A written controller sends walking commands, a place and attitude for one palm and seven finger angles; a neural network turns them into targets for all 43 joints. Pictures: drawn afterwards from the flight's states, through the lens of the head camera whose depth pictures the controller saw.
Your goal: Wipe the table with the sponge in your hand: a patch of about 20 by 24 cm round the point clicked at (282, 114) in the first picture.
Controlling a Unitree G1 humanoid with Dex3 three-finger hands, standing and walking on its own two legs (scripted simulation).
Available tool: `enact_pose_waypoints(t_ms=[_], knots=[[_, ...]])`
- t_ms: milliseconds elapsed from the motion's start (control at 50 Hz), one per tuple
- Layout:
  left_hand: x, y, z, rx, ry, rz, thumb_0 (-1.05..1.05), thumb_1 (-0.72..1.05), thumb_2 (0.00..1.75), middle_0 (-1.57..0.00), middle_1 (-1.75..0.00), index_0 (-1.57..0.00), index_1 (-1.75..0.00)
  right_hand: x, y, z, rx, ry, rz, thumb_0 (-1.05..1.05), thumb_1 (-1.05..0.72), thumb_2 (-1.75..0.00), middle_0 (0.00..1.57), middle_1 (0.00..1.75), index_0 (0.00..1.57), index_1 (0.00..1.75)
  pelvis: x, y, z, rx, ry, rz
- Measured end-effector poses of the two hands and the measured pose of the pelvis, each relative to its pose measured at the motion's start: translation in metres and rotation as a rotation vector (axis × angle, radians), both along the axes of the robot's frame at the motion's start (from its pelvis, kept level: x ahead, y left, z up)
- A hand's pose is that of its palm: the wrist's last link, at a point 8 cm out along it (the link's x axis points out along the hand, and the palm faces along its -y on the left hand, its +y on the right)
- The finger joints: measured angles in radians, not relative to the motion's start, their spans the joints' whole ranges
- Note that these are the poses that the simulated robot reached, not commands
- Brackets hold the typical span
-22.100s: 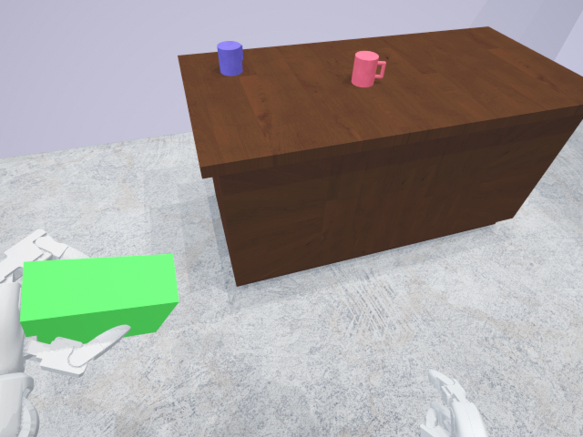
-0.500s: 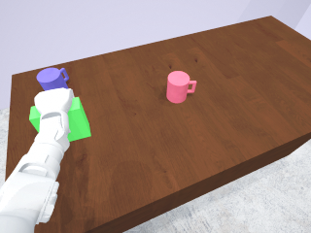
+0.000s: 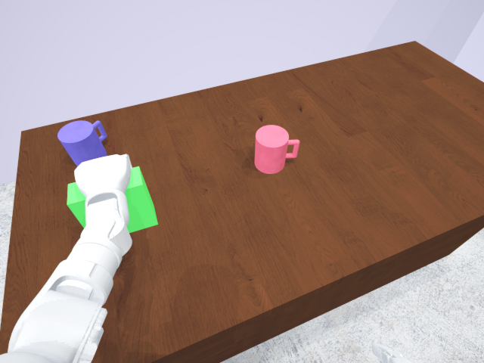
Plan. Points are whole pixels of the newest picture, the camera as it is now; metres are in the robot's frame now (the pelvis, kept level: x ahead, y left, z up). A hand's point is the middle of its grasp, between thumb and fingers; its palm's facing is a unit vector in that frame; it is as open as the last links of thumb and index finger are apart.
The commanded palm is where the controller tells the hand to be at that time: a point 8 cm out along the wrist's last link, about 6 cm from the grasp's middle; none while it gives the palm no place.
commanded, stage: wipe back along the middle lane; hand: left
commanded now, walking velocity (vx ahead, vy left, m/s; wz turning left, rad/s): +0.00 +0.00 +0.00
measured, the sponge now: (119, 212) +0.39 +0.27 -0.02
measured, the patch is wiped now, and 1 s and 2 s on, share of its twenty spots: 0.45 0.50 0.55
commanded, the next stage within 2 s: slide across to the third lane in 1.54 s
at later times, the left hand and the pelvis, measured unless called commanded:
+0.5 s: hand (116, 215) +0.35 +0.25 +0.03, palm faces -0.04 -0.01 -1.00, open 9.7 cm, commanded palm +0.31 +0.23 +0.06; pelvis -0.01 +0.00 +0.00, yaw +0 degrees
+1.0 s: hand (119, 237) +0.31 +0.23 +0.03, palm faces +0.01 -0.04 -1.00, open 9.7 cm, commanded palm +0.26 +0.21 +0.06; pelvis -0.01 +0.00 +0.00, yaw -1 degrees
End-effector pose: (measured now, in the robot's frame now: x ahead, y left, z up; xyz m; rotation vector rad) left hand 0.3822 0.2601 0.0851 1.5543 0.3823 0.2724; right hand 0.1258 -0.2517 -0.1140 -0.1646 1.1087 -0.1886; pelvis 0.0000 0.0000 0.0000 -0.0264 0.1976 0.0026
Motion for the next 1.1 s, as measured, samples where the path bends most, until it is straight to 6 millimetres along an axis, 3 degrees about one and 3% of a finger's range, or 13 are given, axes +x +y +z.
enact_pose_waypoints(t_ms=[220, 600, 1100], knots=[[-0.024, -0.007, -0.001, -0.005, -0.023, 0.012, -0.01, -0.47, 1.12, -0.73, -1.45, -0.73, -1.46, 0.001, -0.002, 0.005, 0.005, -0.026, -0.005, 0.00, -0.91, -0.90, 0.20, 0.30, 0.20, 0.30, -0.004, -0.001, 0.002, 0.005, -0.030, -0.006], [-0.056, -0.021, -0.001, -0.011, -0.042, 0.000, 0.00, -0.47, 1.12, -0.73, -1.46, -0.73, -1.46, 0.038, 0.022, 0.018, 0.046, -0.155, 0.056, 0.01, -0.91, -0.90, 0.20, 0.30, 0.20, 0.30, -0.009, 0.001, 0.002, 0.010, -0.069, -0.008], [-0.101, -0.040, -0.002, -0.043, -0.077, 0.006, 0.02, -0.46, 1.11, -0.71, -1.47, -0.74, -1.45, 0.076, 0.032, 0.036, 0.079, -0.267, 0.124, 0.01, -0.91, -0.90, 0.20, 0.30, 0.20, 0.30, -0.007, -0.001, 0.002, 0.016, -0.117, -0.013]])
